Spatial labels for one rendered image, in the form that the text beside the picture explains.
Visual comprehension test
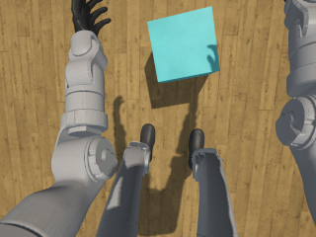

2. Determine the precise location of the right robot upper arm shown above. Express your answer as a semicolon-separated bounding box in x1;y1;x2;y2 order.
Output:
276;94;316;227

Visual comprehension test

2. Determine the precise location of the left robot upper arm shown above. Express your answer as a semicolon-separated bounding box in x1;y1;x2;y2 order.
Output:
0;135;119;237

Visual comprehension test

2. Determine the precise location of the left robot hand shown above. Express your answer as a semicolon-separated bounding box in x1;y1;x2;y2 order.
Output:
71;0;111;37

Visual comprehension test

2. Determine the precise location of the robot left forearm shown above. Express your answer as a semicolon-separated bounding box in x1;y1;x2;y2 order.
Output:
51;30;109;169

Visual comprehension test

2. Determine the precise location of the robot left foot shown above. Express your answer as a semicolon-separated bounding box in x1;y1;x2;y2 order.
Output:
140;123;156;162

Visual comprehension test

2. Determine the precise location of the robot right forearm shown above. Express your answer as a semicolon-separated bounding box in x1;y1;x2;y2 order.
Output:
283;0;316;98

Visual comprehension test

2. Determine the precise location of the carton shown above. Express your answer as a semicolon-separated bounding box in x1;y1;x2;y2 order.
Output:
147;6;220;83

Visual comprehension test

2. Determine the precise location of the robot right thigh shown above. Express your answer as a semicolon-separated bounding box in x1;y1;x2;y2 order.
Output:
193;152;238;237

